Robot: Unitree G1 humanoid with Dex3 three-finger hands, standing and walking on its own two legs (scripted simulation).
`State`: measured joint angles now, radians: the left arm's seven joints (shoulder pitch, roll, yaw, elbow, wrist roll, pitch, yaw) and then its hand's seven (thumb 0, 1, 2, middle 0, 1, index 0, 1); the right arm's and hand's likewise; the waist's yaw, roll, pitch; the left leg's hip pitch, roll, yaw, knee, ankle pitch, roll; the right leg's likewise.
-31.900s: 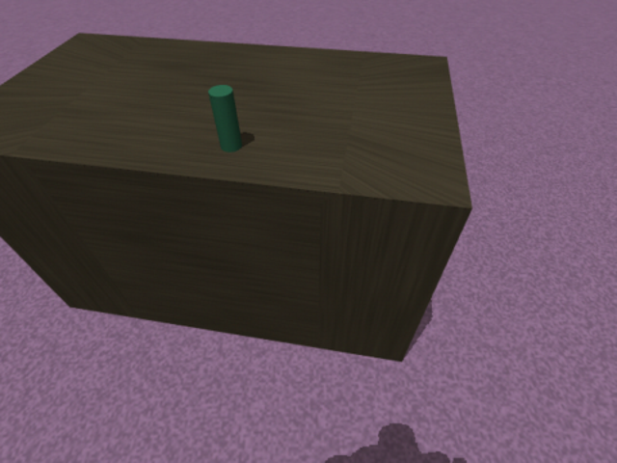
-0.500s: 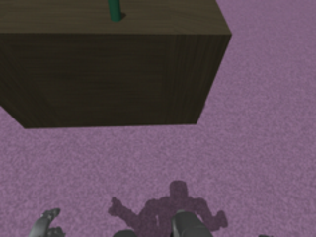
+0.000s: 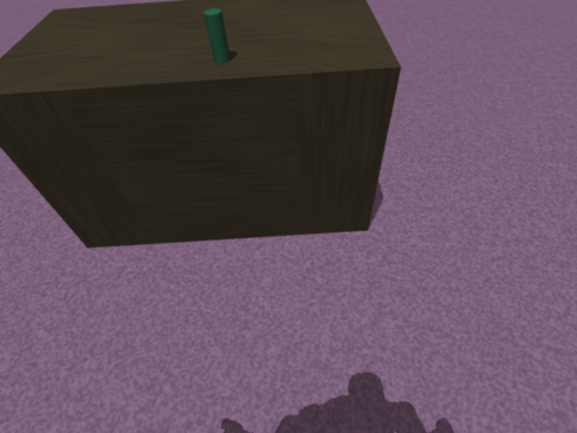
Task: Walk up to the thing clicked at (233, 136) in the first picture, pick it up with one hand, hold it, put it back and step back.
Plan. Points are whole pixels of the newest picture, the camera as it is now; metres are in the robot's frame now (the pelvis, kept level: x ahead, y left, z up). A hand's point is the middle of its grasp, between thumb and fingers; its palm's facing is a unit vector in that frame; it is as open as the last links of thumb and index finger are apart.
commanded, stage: step back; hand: left
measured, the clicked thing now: (217, 37) +1.11 +0.22 +0.06
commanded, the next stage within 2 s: stand in 0.90 s
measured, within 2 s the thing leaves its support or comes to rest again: neither
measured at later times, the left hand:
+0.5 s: hand out of the picture +0.09 +0.25 -0.13, palm faces +0.06 -0.93 -0.37, open 7.4 cm
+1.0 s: hand out of the picture +0.14 +0.29 -0.14, palm faces +0.05 -0.94 -0.33, open 7.4 cm
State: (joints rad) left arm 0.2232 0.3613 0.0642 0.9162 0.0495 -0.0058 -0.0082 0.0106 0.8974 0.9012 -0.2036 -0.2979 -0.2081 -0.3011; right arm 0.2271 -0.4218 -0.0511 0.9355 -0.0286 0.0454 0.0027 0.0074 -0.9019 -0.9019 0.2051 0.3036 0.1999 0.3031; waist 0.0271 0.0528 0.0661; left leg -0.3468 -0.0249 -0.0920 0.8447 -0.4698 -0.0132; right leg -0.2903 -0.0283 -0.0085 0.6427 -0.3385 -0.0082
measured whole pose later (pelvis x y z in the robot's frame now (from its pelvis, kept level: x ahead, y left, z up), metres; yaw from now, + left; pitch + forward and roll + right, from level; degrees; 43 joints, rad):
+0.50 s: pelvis +0.01 -0.01 +0.01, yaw +2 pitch -3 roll +0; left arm 0.18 0.33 0.05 0.98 0.04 -0.04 -0.02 0.01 0.90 0.90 -0.20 -0.30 -0.21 -0.30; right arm 0.23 -0.40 -0.05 0.99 -0.02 0.01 0.00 0.01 -0.90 -0.90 0.21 0.30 0.20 0.30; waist 0.03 0.04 0.06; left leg -0.34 -0.02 -0.08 0.85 -0.48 0.01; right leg -0.26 -0.02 -0.06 0.57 -0.27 -0.03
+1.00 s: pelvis +0.05 +0.03 +0.01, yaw +2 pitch -2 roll -1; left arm 0.07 0.36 0.01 1.07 0.00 -0.01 0.00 0.01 0.90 0.90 -0.20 -0.30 -0.20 -0.30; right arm 0.07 -0.34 0.00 1.06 -0.01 -0.02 0.00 0.01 -0.90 -0.90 0.21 0.30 0.20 0.30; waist 0.02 -0.01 0.07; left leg -0.20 0.01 -0.01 0.51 -0.27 0.00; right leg -0.17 -0.05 -0.04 0.47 -0.27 0.04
